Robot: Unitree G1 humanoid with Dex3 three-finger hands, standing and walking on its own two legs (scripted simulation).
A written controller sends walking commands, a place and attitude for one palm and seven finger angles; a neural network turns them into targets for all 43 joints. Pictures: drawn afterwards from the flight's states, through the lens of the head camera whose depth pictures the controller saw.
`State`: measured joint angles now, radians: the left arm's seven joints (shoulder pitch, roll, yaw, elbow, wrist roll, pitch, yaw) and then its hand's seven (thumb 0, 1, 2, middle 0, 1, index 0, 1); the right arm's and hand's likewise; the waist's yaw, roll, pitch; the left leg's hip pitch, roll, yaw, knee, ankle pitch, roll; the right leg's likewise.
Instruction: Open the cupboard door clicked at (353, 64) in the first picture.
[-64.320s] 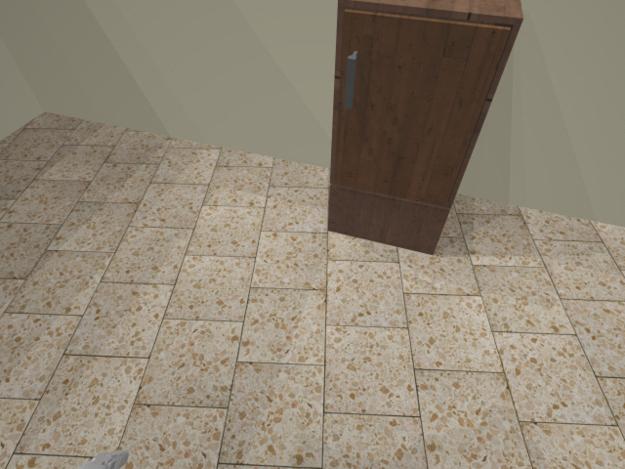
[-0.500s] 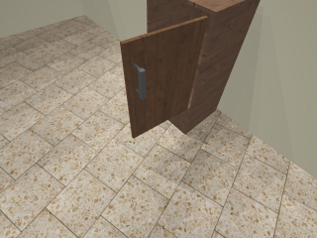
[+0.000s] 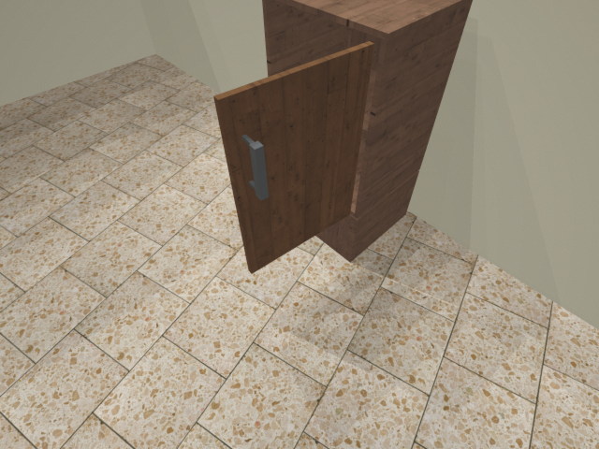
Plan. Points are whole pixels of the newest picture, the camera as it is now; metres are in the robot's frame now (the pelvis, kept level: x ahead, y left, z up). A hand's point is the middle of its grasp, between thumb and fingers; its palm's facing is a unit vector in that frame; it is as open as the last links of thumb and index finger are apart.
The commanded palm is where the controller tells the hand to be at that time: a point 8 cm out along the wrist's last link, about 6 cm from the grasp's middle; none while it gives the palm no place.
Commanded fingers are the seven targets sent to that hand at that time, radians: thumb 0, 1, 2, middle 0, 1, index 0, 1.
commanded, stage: let the arm hang, fingers relaxed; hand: left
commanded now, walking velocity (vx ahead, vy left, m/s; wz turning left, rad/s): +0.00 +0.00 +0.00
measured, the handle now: (254, 167) +0.68 +0.14 -0.05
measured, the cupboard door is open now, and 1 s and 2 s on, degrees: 84 84 84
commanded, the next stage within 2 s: look to check the result in 0.16 s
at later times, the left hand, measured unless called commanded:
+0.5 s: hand out of the picture +0.04 +0.19 -0.17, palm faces +0.02 -0.96 -0.27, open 7.4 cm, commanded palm none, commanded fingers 0.00 0.90 0.90 -0.20 -0.30 -0.20 -0.30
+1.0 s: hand out of the picture +0.11 +0.22 -0.15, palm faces +0.00 -0.95 -0.33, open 7.4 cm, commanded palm none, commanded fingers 0.00 0.90 0.90 -0.20 -0.30 -0.20 -0.30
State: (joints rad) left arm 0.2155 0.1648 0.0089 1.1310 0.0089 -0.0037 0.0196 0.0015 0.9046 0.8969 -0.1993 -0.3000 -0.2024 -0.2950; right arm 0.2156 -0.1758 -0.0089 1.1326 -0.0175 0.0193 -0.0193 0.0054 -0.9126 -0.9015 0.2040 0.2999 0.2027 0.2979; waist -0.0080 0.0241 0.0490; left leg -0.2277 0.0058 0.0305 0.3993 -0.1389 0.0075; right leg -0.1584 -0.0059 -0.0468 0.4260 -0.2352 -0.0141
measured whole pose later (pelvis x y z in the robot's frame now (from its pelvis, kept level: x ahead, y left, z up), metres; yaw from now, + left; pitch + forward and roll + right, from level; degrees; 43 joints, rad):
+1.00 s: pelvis +0.03 -0.02 +0.01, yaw +0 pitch -2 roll +0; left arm 0.11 0.29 0.02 1.13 0.01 -0.02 0.01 0.00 0.90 0.90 -0.20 -0.30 -0.20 -0.30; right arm 0.10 -0.31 -0.01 1.13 -0.01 0.01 -0.01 0.01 -0.91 -0.90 0.21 0.30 0.20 0.30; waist -0.01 0.03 0.06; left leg -0.15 0.03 0.02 0.32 -0.14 -0.02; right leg -0.07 0.02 -0.05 0.31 -0.22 -0.04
